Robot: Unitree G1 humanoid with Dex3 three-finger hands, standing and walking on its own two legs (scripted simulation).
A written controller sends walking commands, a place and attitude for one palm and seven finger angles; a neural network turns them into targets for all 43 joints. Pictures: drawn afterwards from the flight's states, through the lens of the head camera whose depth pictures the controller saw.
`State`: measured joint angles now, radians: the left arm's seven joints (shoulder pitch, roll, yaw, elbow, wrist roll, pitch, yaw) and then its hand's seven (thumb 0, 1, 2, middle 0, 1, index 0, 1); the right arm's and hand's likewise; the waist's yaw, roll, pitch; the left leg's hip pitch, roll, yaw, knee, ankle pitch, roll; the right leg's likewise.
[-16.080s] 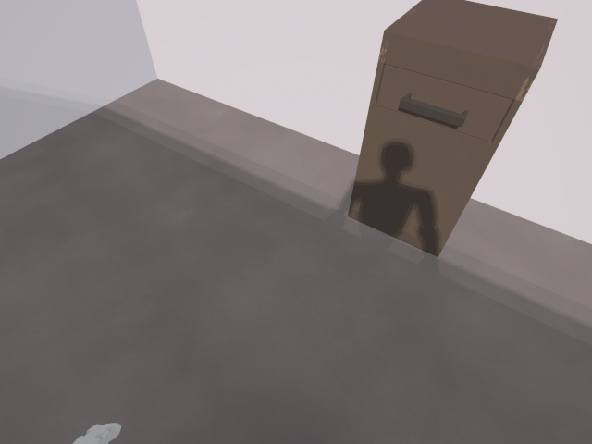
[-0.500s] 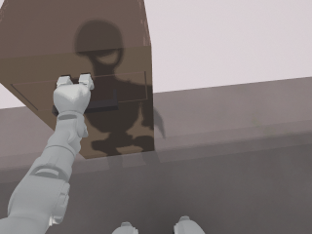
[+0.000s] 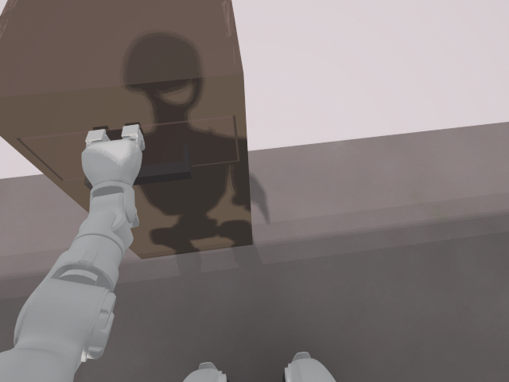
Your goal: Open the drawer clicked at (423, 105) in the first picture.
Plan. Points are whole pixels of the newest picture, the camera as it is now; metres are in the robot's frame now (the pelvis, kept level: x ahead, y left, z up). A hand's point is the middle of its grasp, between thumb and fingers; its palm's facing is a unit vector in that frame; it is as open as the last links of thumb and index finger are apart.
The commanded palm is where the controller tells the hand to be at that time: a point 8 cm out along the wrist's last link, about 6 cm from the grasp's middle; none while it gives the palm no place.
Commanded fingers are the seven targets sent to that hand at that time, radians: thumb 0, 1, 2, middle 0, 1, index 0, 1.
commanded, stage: lower the fingers behind the handle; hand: left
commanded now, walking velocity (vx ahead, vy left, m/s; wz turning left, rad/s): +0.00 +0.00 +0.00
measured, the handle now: (140, 165) +0.52 +0.21 -0.06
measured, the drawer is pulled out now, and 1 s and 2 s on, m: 0.00 0.00 0.00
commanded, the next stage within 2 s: close the thumb around the handle in 1.48 s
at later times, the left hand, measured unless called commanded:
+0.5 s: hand (132, 190) +0.46 +0.21 -0.05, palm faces -0.10 +0.01 -0.99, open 13.8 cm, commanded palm +0.45 +0.20 +0.01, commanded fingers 0.00 -0.50 0.30 -0.30 -1.20 -0.30 -1.20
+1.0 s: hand (143, 193) +0.47 +0.20 -0.07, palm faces -0.02 -0.01 -1.00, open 13.9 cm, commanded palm +0.45 +0.19 -0.03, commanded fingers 0.00 -0.50 0.30 -0.30 -1.20 -0.30 -1.20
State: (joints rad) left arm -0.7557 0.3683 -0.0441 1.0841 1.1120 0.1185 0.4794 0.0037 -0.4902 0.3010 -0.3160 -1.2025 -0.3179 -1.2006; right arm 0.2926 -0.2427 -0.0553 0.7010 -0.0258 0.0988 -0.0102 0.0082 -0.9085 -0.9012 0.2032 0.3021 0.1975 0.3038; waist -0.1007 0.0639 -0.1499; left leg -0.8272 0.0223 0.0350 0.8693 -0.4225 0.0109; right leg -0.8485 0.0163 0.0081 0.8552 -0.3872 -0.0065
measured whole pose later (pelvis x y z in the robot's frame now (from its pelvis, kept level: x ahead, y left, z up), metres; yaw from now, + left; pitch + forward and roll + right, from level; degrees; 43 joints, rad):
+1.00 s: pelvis -0.02 +0.00 -0.04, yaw +1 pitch +28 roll -2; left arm -0.81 0.37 -0.04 1.11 1.14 0.05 0.54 0.00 -0.49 0.30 -0.31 -1.20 -0.31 -1.20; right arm 0.29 -0.23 -0.05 0.75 -0.06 0.06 0.01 0.01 -0.91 -0.90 0.20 0.30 0.20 0.30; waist -0.13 0.06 -0.19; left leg -1.10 0.02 0.00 1.11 -0.50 0.01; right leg -1.10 0.02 -0.03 1.06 -0.45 0.00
